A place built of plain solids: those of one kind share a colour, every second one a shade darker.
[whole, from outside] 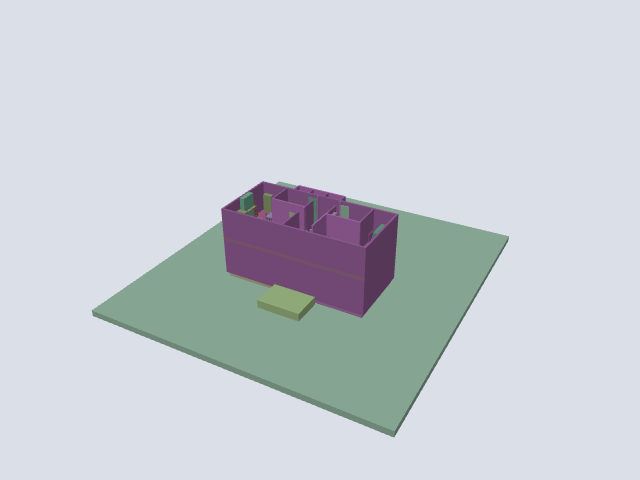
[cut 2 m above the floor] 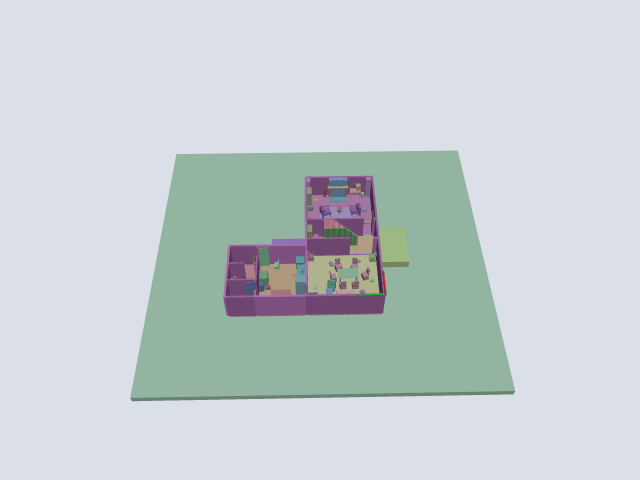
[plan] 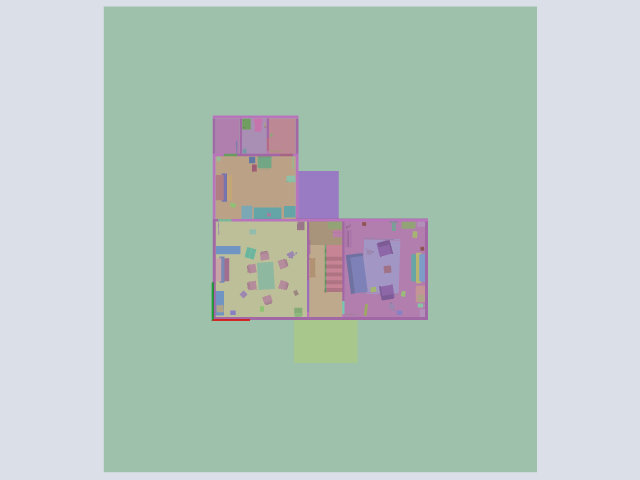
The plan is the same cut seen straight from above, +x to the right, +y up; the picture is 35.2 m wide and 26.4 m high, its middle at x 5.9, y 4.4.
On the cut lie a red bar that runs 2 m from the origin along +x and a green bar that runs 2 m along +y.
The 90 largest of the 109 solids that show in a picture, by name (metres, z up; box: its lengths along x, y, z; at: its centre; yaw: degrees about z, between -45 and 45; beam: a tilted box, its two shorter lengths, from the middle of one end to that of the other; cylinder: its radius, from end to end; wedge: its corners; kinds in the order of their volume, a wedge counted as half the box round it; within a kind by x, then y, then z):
{
 "under_1": {"box": [23.84, 25.62, 0.5], "at": [5.92, 4.44, -1.03]},
 "wall_1": {"box": [0.16, 5.26, 5.56], "at": [0.08, 2.79, 2.48]},
 "wall_2": {"box": [0.16, 3.46, 2.9], "at": [0.08, 7.28, 1.15]},
 "wall_3": {"box": [0.16, 1.95, 2.9], "at": [0.08, 10.12, 1.15]},
 "wall_4": {"box": [0.31, 0.13, 2.9], "at": [0.15, 5.49, 1.15]},
 "wall_5": {"box": [0.61, 0.13, 2.9], "at": [0.3, 9.07, 1.15]},
 "wall_6": {"box": [0.13, 1.95, 2.9], "at": [1.54, 10.12, 1.15]},
 "wall_7": {"box": [4.72, 0.16, 2.9], "at": [2.36, 11.17, 1.15]},
 "wall_8": {"box": [0.13, 2.05, 2.36], "at": [2.4, 4.39, 4.08]},
 "wall_9": {"box": [2.36, 0.13, 2.9], "at": [2.51, 9.07, 1.15]},
 "wall_10": {"box": [0.13, 1.08, 2.9], "at": [3.04, 10.55, 1.15]},
 "wall_11": {"box": [2.98, 0.13, 2.36], "at": [3.82, 3.31, 4.08]},
 "wall_12": {"box": [0.16, 3.43, 2.9], "at": [4.64, 7.29, 1.15]},
 "wall_13": {"box": [0.16, 1.95, 2.9], "at": [4.64, 10.12, 1.15]},
 "wall_14": {"box": [0.13, 0.29, 2.9], "at": [5.25, 0.3, 1.15]},
 "wall_15": {"box": [0.13, 2.22, 2.36], "at": [5.25, 1.27, 4.08]},
 "wall_16": {"box": [0.13, 0.14, 2.36], "at": [5.25, 3.17, 4.08]},
 "wall_17": {"box": [0.13, 3.25, 2.9], "at": [5.25, 3.8, 1.15]},
 "wall_18": {"box": [0.13, 1.17, 2.36], "at": [5.25, 3.96, 4.08]},
 "wall_19": {"box": [0.13, 0.16, 2.36], "at": [5.25, 5.34, 4.08]},
 "wall_20": {"box": [11.84, 0.16, 5.56], "at": [5.92, 0.08, 2.48]},
 "wall_21": {"box": [11.84, 0.16, 2.36], "at": [5.92, 5.5, 4.08]},
 "wall_22": {"box": [10.81, 0.13, 2.9], "at": [6.43, 5.49, 1.15]},
 "wall_23": {"box": [0.13, 2.01, 2.36], "at": [7.18, 2.02, 4.08]},
 "wall_24": {"box": [0.13, 4.38, 2.9], "at": [7.18, 3.23, 1.15]},
 "wall_25": {"box": [0.13, 1.39, 2.36], "at": [7.18, 3.85, 4.08]},
 "wall_26": {"box": [2.85, 0.13, 2.36], "at": [8.54, 3.08, 4.08]},
 "wall_27": {"box": [0.13, 2.27, 2.36], "at": [9.9, 4.29, 4.08]},
 "wall_28": {"box": [0.16, 5.26, 5.56], "at": [11.76, 2.79, 2.48]},
 "stair_1": {"box": [0.88, 2.59, 0.52], "at": [6.68, 2.83, -0.04]},
 "stair_2": {"box": [0.88, 2.37, 0.75], "at": [6.68, 2.94, 0.07]},
 "stair_3": {"box": [0.88, 2.15, 0.97], "at": [6.68, 3.05, 0.18]},
 "stair_4": {"box": [0.88, 1.94, 1.19], "at": [6.68, 3.16, 0.3]},
 "stair_5": {"box": [0.88, 1.72, 1.41], "at": [6.68, 3.26, 0.41]},
 "stair_6": {"box": [0.88, 1.51, 1.64], "at": [6.68, 3.37, 0.52]},
 "stair_7": {"box": [0.88, 1.29, 1.86], "at": [6.68, 3.48, 0.63]},
 "stair_8": {"box": [0.88, 1.08, 2.08], "at": [6.68, 3.59, 0.74]},
 "stair_9": {"box": [0.88, 0.86, 2.31], "at": [6.68, 3.69, 0.85]},
 "stair_10": {"box": [0.88, 0.65, 2.53], "at": [6.68, 3.8, 0.96]},
 "stair_11": {"box": [0.88, 0.22, 2.97], "at": [6.68, 4.02, 1.19]},
 "floor_dining_1": {"box": [5.02, 5.26, 0.66], "at": [2.67, 2.79, -0.33]},
 "floor_living_1": {"box": [4.43, 5.26, 0.66], "at": [9.46, 2.79, -0.33]},
 "floor_kitchen_1": {"box": [4.4, 3.46, 0.5], "at": [2.36, 7.28, -0.41]},
 "floor_front_porch_1": {"box": [3.49, 2.37, 0.66], "at": [6.21, -1.19, -0.33]},
 "floor_hall_1": {"box": [0.93, 2.59, 0.66], "at": [5.78, 2.83, -0.33]},
 "floor_hall_2": {"box": [1.81, 1.38, 0.66], "at": [6.21, 0.85, -0.33]},
 "floor_hall_3": {"box": [1.81, 1.29, 0.66], "at": [6.21, 4.77, -0.33]},
 "floor_ell_porch_1": {"box": [2.21, 2.62, 0.66], "at": [5.83, 6.89, -0.33]},
 "fixture_breast_bedroom_1": {"box": [0.39, 1.27, 2.41], "at": [0.36, 2.77, 4.05]},
 "fixture_breast_bedroom_2": {"box": [0.32, 1.5, 2.41], "at": [11.52, 2.86, 4.05]},
 "fixture_breast_kitchen_1": {"box": [0.44, 1.38, 2.81], "at": [0.38, 7.28, 1.19]},
 "floor_back_entry_1": {"box": [1.46, 1.95, 0.5], "at": [3.83, 10.12, -0.41]},
 "floor_wc_1": {"box": [1.36, 1.95, 0.5], "at": [2.29, 10.12, -0.41]},
 "flat_shelf_1": {"box": [0.76, 0.39, 1.46], "at": [0.73, 5.21, 3.63]},
 "flat_shelf_2": {"box": [0.76, 0.39, 1.46], "at": [6.72, 5.21, 0.73]},
 "flat_shelf_3": {"box": [0.76, 0.39, 1.46], "at": [10.78, 5.21, 0.73]},
 "floor_pantry_1": {"box": [1.32, 1.95, 0.5], "at": [0.82, 10.12, -0.41]},
 "fixture_breast_living_1": {"box": [0.32, 1.5, 2.65], "at": [11.52, 2.86, 1.27]},
 "fixture_breast_dining_1": {"box": [0.31, 1.27, 2.65], "at": [0.31, 2.77, 1.27]},
 "sofa_1": {"box": [0.23, 2.16, 0.39], "at": [7.57, 2.52, 0.65], "yaw": 7.6},
 "sofa_2": {"box": [0.93, 2.16, 0.34], "at": [7.93, 2.56, 0.28], "yaw": 7.6},
 "sideboard_1": {"box": [0.45, 1.35, 0.71], "at": [0.4, 0.93, 0.51]},
 "sideboard_2": {"box": [1.35, 0.45, 0.71], "at": [0.85, 3.85, 0.51]},
 "upper_floor_bedroom_1": {"box": [2.17, 2.18, 0.16], "at": [1.25, 4.33, 2.82]},
 "fridge_flat_1": {"box": [0.6, 0.73, 1.66], "at": [1.88, 5.93, 0.67]},
 "wall_band_1": {"box": [11.84, 0.16, 0.31], "at": [5.92, 0.08, 2.74]},
 "billy_1": {"box": [0.42, 0.28, 2.02], "at": [11.46, 5.27, 1.01]},
 "billy_2": {"box": [0.28, 0.42, 2.02], "at": [11.53, 0.38, 1.01]},
 "rug_1": {"box": [2.0, 2.9, 0.08], "at": [9.27, 2.94, -0.03], "yaw": -2.0},
 "range_flat_1": {"box": [0.76, 0.65, 0.94], "at": [2.86, 8.68, 0.31]},
 "armchair_frame_1": {"box": [0.62, 0.26, 0.41], "at": [9.39, 4.2, 0.61], "yaw": 14.9},
 "armchair_frame_2": {"box": [0.63, 0.74, 0.18], "at": [9.47, 3.93, 0.32], "yaw": 14.9},
 "armchair_frame_3": {"box": [0.63, 0.74, 0.18], "at": [9.59, 1.52, 0.32], "yaw": 10.1},
 "armchair_frame_4": {"box": [0.62, 0.26, 0.41], "at": [9.63, 1.25, 0.61], "yaw": 10.1},
 "tv_board_1": {"box": [0.4, 1.0, 0.48], "at": [7.46, 4.47, 0.24]},
 "floor_gap_hall_dining_1": {"box": [0.13, 1.73, 0.66], "at": [5.25, 1.31, -0.33]},
 "bar_stool_1": {"box": [0.35, 0.35, 0.74], "at": [2.17, 8.8, 0.21]},
 "leaf_bath_door_1": {"box": [0.72, 0.05, 2.13], "at": [4.82, 5.25, 3.96], "yaw": 2.0},
 "leaf_sewing_room_door_1": {"box": [0.72, 0.05, 2.13], "at": [7.61, 5.28, 3.96], "yaw": 3.0},
 "leaf_back_entry_door_1": {"box": [0.05, 0.72, 2.12], "at": [4.42, 8.65, 0.9], "yaw": 2.0},
 "leaf_pantry_door_1": {"box": [0.05, 0.72, 2.12], "at": [1.32, 9.5, 0.9], "yaw": 1.0},
 "fixture_hearth_living_1": {"box": [0.45, 1.5, 0.1], "at": [11.14, 2.86, 0.0]},
 "small_desk_1": {"box": [0.5, 0.9, 0.13], "at": [11.42, 1.43, 0.68]},
 "fixture_hearth_kitchen_1": {"box": [0.45, 1.38, 0.1], "at": [0.83, 7.28, -0.16]},
 "fixture_hearth_dining_1": {"box": [0.45, 1.27, 0.1], "at": [0.69, 2.77, 0.0]},
 "recycling_tote_1": {"box": [0.5, 0.37, 0.29], "at": [6.86, 4.74, 0.14]},
 "recycling_crate_1": {"box": [0.48, 0.36, 0.28], "at": [4.3, 7.76, -0.02]},
 "dining_table_1": {"box": [0.9, 1.5, 0.031], "at": [2.92, 2.42, 0.73], "yaw": 3.6},
 "console_1": {"box": [0.3, 1.05, 0.13], "at": [5.5, 2.88, 0.71]},
 "table_lamp_1": {"box": [0.38, 0.39, 0.26], "at": [11.45, 1.2, 1.2], "yaw": 1.6}
}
